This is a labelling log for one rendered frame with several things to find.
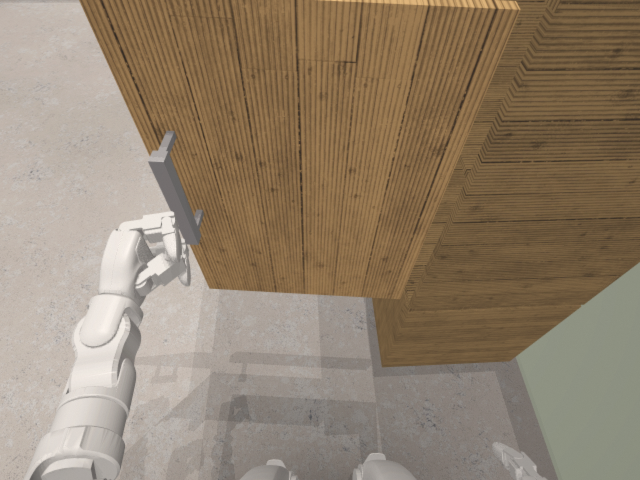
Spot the cupboard door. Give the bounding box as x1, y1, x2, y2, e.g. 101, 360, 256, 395
79, 0, 521, 299

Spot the left robot hand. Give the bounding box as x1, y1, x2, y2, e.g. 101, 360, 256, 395
98, 211, 191, 307

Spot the left robot forearm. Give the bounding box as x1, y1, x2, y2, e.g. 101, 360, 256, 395
23, 293, 143, 480

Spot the robot right thigh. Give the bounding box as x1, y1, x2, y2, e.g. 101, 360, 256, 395
352, 460, 417, 480

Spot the handle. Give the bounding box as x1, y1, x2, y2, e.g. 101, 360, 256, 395
148, 131, 204, 245

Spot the right robot hand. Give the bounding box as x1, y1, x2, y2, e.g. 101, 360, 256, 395
492, 442, 548, 480

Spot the left robot shin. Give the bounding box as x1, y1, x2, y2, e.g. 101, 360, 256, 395
266, 460, 286, 468

